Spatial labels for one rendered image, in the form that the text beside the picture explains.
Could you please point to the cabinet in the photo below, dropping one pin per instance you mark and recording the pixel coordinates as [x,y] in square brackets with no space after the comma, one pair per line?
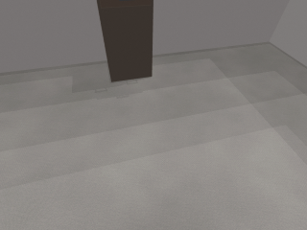
[128,37]

